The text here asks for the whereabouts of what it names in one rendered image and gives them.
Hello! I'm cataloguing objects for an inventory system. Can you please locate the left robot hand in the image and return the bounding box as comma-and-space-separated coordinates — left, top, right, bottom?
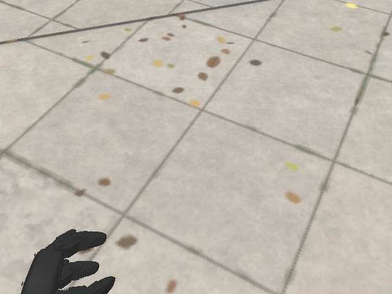
21, 229, 116, 294

